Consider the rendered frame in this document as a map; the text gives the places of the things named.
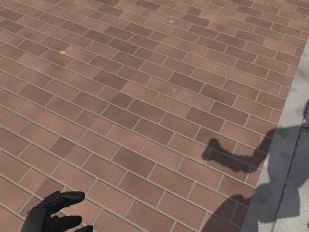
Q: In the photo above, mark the left robot hand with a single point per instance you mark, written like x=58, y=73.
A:
x=39, y=218

